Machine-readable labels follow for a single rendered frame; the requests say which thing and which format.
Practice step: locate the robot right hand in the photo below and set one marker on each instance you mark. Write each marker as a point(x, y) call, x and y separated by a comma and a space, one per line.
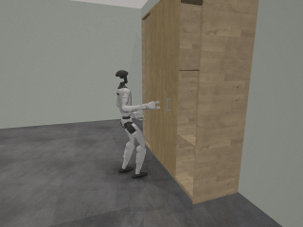
point(152, 106)

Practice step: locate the right robot upper arm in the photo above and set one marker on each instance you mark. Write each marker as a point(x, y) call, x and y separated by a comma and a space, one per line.
point(125, 98)

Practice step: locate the robot right forearm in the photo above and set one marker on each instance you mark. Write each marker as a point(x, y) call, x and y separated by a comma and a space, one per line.
point(135, 108)

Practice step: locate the left robot foot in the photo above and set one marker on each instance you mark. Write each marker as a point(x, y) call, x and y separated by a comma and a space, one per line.
point(127, 169)

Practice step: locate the wardrobe door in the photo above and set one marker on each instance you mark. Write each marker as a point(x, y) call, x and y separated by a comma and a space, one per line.
point(147, 35)
point(165, 21)

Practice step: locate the humanoid robot head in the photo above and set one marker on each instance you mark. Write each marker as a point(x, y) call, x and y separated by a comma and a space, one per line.
point(123, 75)

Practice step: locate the robot left hand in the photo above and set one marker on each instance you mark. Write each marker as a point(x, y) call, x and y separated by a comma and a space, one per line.
point(137, 115)

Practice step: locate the handle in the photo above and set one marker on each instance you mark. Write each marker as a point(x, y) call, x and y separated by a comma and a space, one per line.
point(167, 104)

